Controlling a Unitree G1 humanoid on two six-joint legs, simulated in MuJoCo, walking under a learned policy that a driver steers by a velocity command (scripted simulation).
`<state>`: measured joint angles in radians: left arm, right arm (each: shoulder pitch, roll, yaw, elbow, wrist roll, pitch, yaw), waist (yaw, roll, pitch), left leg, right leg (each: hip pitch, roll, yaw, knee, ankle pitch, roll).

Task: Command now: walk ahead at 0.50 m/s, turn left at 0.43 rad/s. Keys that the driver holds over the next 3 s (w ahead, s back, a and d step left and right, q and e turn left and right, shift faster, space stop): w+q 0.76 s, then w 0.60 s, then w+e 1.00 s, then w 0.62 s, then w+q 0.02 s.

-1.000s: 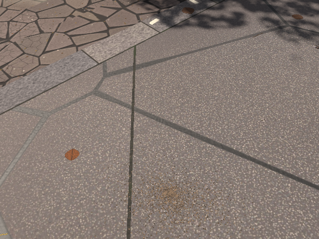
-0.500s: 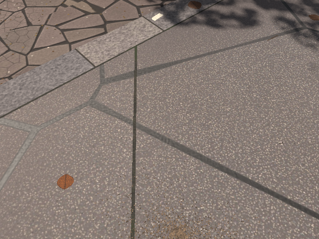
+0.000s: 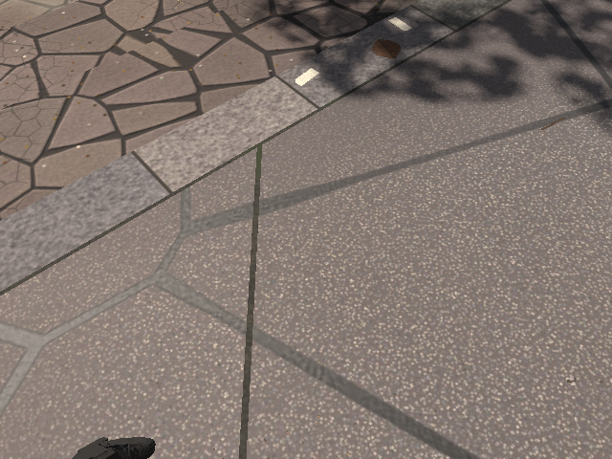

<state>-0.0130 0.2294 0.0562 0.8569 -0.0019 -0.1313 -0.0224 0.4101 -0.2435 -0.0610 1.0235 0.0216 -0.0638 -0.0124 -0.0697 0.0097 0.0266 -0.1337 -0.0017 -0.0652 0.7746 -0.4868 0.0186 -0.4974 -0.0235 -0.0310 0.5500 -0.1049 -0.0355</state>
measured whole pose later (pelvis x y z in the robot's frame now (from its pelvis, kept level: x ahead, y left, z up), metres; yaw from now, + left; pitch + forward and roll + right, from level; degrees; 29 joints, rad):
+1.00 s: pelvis +0.54 +0.15 +0.00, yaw +31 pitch +3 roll +0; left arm 0.01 0.26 0.05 0.76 0.00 -0.13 -0.04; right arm 0.39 -0.27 -0.08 0.82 0.01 -0.05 -0.02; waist -0.08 -0.03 0.00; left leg -0.01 -0.08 -0.16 0.45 -0.47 0.06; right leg -0.48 0.01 -0.01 0.46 -0.02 -0.05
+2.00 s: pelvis +1.00 +0.41 +0.00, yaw +14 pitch +2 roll +3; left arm 0.08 0.26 0.05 0.70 -0.02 -0.02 -0.06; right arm 0.32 -0.29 -0.09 0.87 0.02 -0.06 -0.01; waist -0.07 -0.03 0.03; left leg 0.08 0.04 0.28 0.31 -0.40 -0.06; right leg -0.59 -0.07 -0.04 0.65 -0.12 -0.07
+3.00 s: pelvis +1.57 +0.47 -0.02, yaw -4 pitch +4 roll +1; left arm 0.03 0.24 0.03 0.61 -0.02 -0.07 -0.03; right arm 0.42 -0.25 -0.04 0.90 0.02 -0.06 0.00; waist -0.11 -0.03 0.00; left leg 0.02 -0.04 -0.02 0.26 -0.35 0.03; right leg -0.63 -0.04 0.01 0.55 0.04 -0.01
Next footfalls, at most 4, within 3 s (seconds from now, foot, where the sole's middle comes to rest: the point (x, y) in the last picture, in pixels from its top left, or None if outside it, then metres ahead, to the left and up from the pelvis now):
0.50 left None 0.38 0.19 -0.76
1.00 right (243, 336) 0.74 0.14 -0.76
1.52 left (96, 305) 0.85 0.50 -0.76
2.04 right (168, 193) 1.21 0.35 -0.76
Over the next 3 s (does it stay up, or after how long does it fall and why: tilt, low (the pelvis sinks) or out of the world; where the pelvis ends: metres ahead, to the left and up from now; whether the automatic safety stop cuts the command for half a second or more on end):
stays up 1.57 0.47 -0.02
